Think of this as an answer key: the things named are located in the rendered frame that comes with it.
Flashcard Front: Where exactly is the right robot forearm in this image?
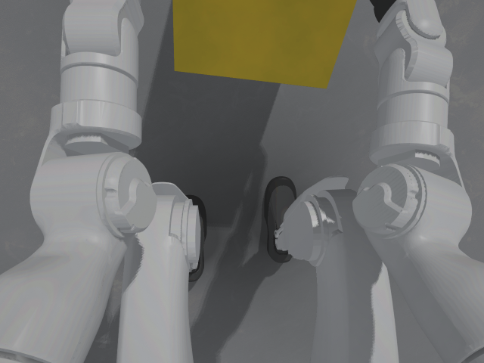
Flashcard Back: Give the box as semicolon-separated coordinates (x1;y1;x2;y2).
368;0;465;190

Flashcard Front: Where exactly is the right robot hand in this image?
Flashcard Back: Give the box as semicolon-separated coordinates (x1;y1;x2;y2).
370;0;396;22

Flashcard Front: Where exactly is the carton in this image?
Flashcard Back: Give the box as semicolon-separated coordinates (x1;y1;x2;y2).
172;0;357;88

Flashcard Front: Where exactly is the left robot upper arm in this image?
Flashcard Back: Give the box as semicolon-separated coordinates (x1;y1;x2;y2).
0;152;157;363

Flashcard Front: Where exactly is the right robot upper arm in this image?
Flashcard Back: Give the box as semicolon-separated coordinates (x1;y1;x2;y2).
352;163;484;363

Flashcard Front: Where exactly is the left robot forearm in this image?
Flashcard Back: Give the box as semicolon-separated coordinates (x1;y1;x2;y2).
29;0;144;211

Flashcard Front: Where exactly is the left robot foot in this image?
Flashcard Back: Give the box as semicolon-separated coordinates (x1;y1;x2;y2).
185;195;206;282

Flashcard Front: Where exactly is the right robot shin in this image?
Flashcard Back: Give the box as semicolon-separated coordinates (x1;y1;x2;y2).
275;175;349;260

